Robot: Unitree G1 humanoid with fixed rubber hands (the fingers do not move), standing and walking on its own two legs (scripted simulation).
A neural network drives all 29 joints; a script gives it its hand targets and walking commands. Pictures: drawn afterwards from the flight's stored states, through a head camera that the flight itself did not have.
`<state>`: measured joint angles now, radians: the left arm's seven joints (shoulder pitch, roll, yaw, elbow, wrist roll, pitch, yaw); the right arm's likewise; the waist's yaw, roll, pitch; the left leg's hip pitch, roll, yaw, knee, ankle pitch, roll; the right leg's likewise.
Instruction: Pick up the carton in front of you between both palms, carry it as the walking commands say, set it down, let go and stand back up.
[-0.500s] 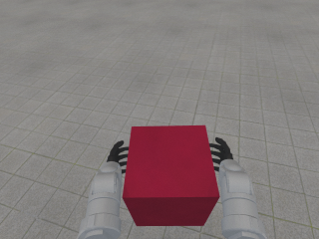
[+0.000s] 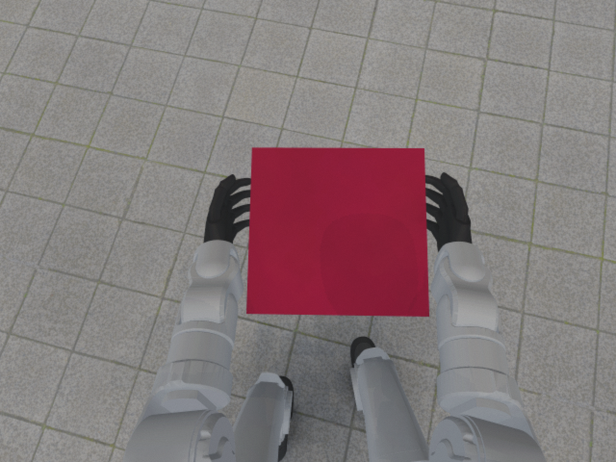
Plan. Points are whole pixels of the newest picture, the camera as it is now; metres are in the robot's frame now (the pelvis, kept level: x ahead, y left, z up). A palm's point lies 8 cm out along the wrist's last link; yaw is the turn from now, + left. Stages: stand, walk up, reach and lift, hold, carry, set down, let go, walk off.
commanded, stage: set down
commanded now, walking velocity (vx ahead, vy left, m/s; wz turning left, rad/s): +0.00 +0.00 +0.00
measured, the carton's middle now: (333, 240) +0.40 -0.05 -0.16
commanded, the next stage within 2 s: none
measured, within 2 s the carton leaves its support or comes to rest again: neither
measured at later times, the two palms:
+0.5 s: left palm (253, 221) +0.46 +0.08 -0.22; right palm (429, 242) +0.40 -0.21 -0.22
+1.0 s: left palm (277, 222) +0.50 +0.05 -0.37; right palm (417, 252) +0.41 -0.23 -0.37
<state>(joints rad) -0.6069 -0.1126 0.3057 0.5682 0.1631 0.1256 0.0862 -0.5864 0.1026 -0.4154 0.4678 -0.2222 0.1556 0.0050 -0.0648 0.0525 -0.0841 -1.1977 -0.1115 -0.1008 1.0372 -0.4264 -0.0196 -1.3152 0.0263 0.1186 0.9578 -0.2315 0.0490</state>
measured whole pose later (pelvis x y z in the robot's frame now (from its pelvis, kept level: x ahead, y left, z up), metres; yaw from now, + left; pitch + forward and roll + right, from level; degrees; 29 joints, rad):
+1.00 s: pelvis -0.06 +0.01 -0.23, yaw +3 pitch +48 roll +0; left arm -1.39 0.16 0.19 1.02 0.13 0.24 0.10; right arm -1.12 0.01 -0.64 0.61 -0.20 0.26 -0.07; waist -0.17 0.07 0.03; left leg -2.15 -0.22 -0.07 1.93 -0.62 -0.05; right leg -2.25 0.07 0.13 1.79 -0.39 0.12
